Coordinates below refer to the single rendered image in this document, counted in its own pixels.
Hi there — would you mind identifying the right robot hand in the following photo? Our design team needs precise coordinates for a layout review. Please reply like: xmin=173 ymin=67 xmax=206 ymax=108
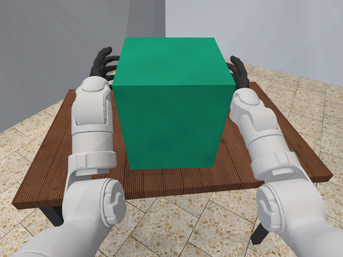
xmin=226 ymin=56 xmax=249 ymax=92

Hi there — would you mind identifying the left robot hand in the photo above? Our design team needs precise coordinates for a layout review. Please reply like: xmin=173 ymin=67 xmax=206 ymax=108
xmin=90 ymin=47 xmax=120 ymax=90

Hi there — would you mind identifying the table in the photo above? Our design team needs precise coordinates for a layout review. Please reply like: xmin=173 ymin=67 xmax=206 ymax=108
xmin=11 ymin=81 xmax=333 ymax=245

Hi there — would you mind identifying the left robot upper arm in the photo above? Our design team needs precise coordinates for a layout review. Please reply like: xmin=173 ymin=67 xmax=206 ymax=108
xmin=9 ymin=178 xmax=126 ymax=257

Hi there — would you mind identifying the right robot upper arm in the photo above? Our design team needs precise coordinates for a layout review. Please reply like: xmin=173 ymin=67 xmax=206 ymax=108
xmin=256 ymin=178 xmax=343 ymax=257

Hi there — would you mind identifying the robot right forearm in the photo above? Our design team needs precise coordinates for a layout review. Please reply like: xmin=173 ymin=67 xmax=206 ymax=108
xmin=229 ymin=88 xmax=327 ymax=218

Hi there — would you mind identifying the robot left forearm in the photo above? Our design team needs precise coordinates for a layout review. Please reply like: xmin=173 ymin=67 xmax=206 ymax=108
xmin=62 ymin=76 xmax=117 ymax=219

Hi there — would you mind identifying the carton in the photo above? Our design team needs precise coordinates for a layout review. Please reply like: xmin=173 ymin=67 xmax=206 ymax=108
xmin=112 ymin=37 xmax=236 ymax=170

